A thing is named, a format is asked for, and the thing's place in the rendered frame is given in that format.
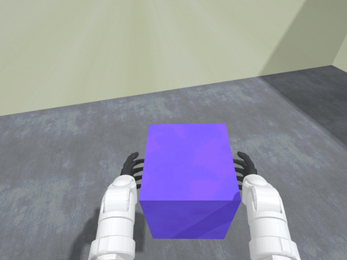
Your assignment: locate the robot right forearm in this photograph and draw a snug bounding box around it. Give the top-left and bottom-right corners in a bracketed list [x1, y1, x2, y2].
[242, 174, 301, 260]

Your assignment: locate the robot right hand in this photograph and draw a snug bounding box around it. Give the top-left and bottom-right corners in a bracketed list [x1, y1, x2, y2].
[233, 152, 258, 190]

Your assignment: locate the robot left forearm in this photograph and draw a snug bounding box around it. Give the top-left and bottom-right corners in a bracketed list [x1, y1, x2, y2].
[88, 175, 137, 260]

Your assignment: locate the robot left hand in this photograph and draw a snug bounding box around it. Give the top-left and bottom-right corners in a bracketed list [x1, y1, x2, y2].
[120, 152, 144, 189]

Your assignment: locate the carton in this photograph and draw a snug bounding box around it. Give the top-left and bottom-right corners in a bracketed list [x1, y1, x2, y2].
[139, 123, 241, 239]

